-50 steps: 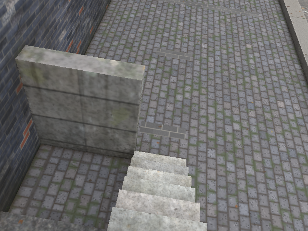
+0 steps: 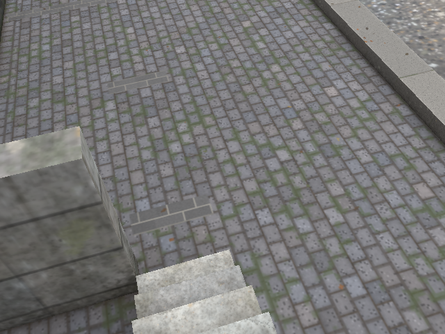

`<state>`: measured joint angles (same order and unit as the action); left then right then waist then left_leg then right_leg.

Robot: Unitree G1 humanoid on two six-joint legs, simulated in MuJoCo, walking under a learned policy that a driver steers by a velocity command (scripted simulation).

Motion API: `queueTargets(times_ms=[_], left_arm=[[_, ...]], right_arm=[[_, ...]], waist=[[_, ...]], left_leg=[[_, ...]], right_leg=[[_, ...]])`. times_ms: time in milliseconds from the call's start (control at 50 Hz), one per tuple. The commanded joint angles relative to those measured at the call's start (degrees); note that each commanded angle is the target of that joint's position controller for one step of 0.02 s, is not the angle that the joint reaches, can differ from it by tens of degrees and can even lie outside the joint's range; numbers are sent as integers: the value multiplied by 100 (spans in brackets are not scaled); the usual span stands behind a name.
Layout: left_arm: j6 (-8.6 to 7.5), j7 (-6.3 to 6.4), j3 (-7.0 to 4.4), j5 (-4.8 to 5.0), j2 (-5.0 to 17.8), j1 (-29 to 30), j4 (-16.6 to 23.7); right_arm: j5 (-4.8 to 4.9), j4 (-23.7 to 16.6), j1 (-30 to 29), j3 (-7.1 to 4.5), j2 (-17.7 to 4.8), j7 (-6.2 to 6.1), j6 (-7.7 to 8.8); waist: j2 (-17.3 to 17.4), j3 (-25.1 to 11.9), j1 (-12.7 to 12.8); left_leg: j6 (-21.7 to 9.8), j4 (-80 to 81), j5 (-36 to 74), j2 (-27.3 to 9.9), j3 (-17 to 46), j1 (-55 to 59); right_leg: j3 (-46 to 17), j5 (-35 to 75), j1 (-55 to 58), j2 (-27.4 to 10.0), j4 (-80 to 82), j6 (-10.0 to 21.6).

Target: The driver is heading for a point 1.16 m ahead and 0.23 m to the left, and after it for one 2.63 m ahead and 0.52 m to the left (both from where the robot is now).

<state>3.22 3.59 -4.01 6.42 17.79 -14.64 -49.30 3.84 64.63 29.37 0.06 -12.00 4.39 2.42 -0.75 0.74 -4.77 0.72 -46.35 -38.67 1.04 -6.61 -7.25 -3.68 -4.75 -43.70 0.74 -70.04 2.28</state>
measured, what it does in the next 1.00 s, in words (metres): goes down: right foot 0.21 m lower, then left foot 0.41 m lower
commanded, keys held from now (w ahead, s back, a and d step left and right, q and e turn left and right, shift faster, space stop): w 0.42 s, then w+q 0.58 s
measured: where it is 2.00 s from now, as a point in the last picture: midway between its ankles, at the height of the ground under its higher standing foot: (168, 278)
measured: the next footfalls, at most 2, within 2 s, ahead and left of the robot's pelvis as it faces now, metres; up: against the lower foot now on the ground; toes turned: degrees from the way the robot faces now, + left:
right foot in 0.14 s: +0.20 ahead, -0.17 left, -0.21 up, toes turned -5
left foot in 0.80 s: +0.64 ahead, +0.24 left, -0.62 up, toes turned +3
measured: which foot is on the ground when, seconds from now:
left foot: down 0.00-0.16, up 0.18-0.78, down 0.80-1.00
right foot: up 0.00-0.12, down 0.14-0.76, up 0.78-1.00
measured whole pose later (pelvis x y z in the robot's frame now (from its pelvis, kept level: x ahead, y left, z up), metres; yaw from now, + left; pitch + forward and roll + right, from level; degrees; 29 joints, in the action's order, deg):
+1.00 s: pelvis +0.69 +0.16 -0.59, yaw +12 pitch +2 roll +0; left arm -0.3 2.1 -4.1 5.8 25.6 -5.3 -53.4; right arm 2.7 66.6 28.6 -2.3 -12.1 1.9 2.5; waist -5.8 11.6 -6.8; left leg -3.7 -43.9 -29.7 7.1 6.3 -15.2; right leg 0.0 -15.8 -44.9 -1.0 -70.9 -1.4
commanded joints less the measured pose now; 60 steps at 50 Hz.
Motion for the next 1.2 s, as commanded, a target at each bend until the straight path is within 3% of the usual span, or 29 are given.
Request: queueTargets(times_ms=[20,120,140,160,180,200,240,260,320,360,400,460,580,600,640,700,780,820,840,860,880,940,960,1000,1020,1060,1140,1180,1200], left_arm=[[-296,-91,-162,-75,534,964,659],[-326,-378,-460,-23,302,-2030,-487],[-413,-383,-442,-239,416,-2095,-632],[-580,-528,-355,-408,862,-2259,-795],[-580,-769,-147,-407,754,-3433,-976],[-471,-790,-33,-141,379,-3636,-764],[-336,-797,101,-243,389,-2738,-670],[-316,-842,6,-517,1004,-2131,-549],[-578,-720,22,-748,856,-1271,-560],[-781,-534,267,-418,95,-1112,-447],[-818,-274,334,-375,41,-1124,-546],[-748,-71,379,-391,78,-1025,-451],[-721,-38,442,-889,-223,-2608,-1506],[-654,-73,539,-912,-404,-2117,-1344],[-482,-149,479,-811,-109,-1465,-1406],[-504,-242,582,-629,-302,-1291,-1392],[-508,209,618,-51,-74,-1372,-947],[-522,175,203,-24,895,-1728,-625],[-649,160,-226,125,1445,-1515,-236],[-577,-101,-232,-55,1563,-631,-266],[-499,-320,-132,-110,938,-512,16],[-138,-242,102,-279,524,-674,-447],[-218,-118,130,-118,503,-40,-167],[-526,-119,-110,209,871,-531,-776],[-666,-157,-164,274,879,-429,-831],[-616,-236,-232,205,565,-715,-952],[-559,-684,-207,-42,572,-3038,-1830],[-717,-653,322,58,513,-1850,-1435],[-607,-815,131,157,998,-2306,-1766]], right_arm=[[-199,-791,-720,-111,-695,-272,158],[302,-705,-424,-65,-963,-310,-323],[373,-816,-461,-34,-979,-368,-281],[391,-984,143,-76,-1004,-493,-177],[413,-883,658,-315,-1366,-573,-189],[314,-1023,189,-393,-1708,-495,-336],[100,-1312,-543,-503,-1420,-409,-542],[116,-1440,-459,-451,-979,-346,-595],[137,-921,86,-448,-866,-435,-890],[138,-1383,-1451,-737,-1610,-447,-869],[-97,-1365,-1645,-796,-1339,-343,-802],[56,-1168,-1498,-874,-1236,-256,-949],[224,-1763,-3333,-1040,-1422,-311,-647],[313,-1782,-3443,-1074,-1613,-190,-572],[374,-902,-1430,-1152,-1529,26,-731],[527,-35,-385,-1266,-1964,-147,-904],[-34,858,1375,-1166,-1968,-215,-172],[189,1201,2563,-787,-2475,-124,-212],[441,1377,3018,-696,-2475,-72,-367],[32,734,2478,-617,-1873,-172,-460],[-410,615,1836,-764,-2346,-289,-394],[-334,-336,-58,-444,-1177,-290,135],[66,-319,-538,-237,-723,-291,208],[-106,-279,-623,-131,-451,-242,289],[-53,-535,-1092,-52,-299,-342,392],[-25,-407,-1176,-60,-699,-484,283],[17,-677,-1475,249,-350,-607,40],[25,-1115,-950,170,-425,-874,52],[49,-956,-317,73,-553,-594,145]], waist=[[-621,1028,-44],[1051,-155,571],[381,234,650],[-1888,792,578],[-3447,-554,1125],[-2355,-724,1658],[-286,-121,1034],[-997,-52,468],[-516,433,226],[-470,849,649],[-201,378,697],[-61,347,799],[-1210,1285,2164],[-558,1461,2082],[-591,424,1246],[-806,454,1430],[867,810,800],[4268,646,177],[6547,-815,-175],[4683,-1608,-880],[4767,-1646,-243],[468,-696,344],[166,438,576],[669,175,591],[-107,-83,706],[141,-555,674],[-941,801,1861],[-1582,1309,612],[-2172,1184,458]], left_leg=[[-367,440,2564,-1525,1070,-647],[-448,-2897,3507,-970,309,-1590],[-395,-3717,4024,-729,47,-1782],[-232,-6390,388,290,-125,-3882],[-58,-8732,-2525,682,1011,-5650],[-392,-7435,-1821,233,1391,-6029],[-491,-4692,611,-27,917,-5403],[-454,-3759,1429,-365,1502,-4703],[190,-2070,2687,-602,1211,-2415],[28,141,4831,-623,1454,-3111],[-92,891,6455,-426,1338,-2043],[-171,591,6673,-200,1368,-1844],[-618,-143,4322,-651,2518,-6383],[-670,1100,5021,-756,2113,-5843],[-748,1915,7400,-1298,1943,-2571],[-201,2152,8242,-1247,1893,-596],[228,3352,9785,-946,1533,1771],[1188,1339,14131,-519,679,3749],[591,46,12168,-907,972,5992],[457,388,8444,-798,1168,4754],[-692,1288,5302,-1526,2984,3390],[-1805,1369,6156,-2247,4861,658],[-1365,1669,4883,-1710,3823,-1383],[-1222,1078,3430,-574,2962,-2703],[-1013,793,2272,77,2201,-3505],[-818,-508,2079,427,2052,-3368],[-701,-6358,243,1334,1612,-4554],[-768,-8046,-1597,992,684,-5922],[-853,-5693,-243,277,1304,-6856]], right_leg=[[-554,3067,308,-504,4157,247],[241,4055,4800,-473,4950,172],[745,3927,5065,-133,5450,13],[-12,7380,6395,-706,5362,239],[-628,10165,8589,-2134,2883,759],[-266,8256,8053,-1917,2898,312],[-489,3871,5565,-1930,3881,660],[-1685,2173,4342,-2684,4405,1317],[-1307,2062,1991,-2081,5215,1502],[-745,382,2552,-1518,5086,989],[-510,23,2399,-1374,4461,821],[-359,-1038,2127,-1287,3390,640],[-1244,-529,5005,-1968,1489,447],[-767,-725,4438,-1814,1376,252],[100,-2021,3365,-1682,626,46],[1071,-3859,2555,-1207,-931,-284],[2293,-5285,1729,-247,-4840,-785],[1720,-7112,-759,355,-7451,-347],[632,-5967,-3024,95,-7683,-274],[283,-4413,-2409,-585,-4908,116],[63,-3200,-2188,-617,-3371,123],[-347,-2138,-1374,-891,-1644,-92],[3,-1307,-308,-556,594,-430],[83,1390,2438,-94,1737,-566],[447,3519,4163,222,2973,-712],[442,4093,5522,453,2969,-875],[-840,3333,6318,-894,4974,-46],[-802,7910,5878,-1661,3908,-339],[-1291,3919,5713,-1944,2913,-107]])
Velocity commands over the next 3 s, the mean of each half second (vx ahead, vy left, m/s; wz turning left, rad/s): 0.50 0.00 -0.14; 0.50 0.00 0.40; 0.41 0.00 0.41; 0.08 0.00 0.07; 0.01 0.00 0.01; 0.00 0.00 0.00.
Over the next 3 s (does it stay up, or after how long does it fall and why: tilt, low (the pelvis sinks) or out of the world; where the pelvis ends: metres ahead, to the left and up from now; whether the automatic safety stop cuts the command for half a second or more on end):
stays up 1.74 0.23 -1.39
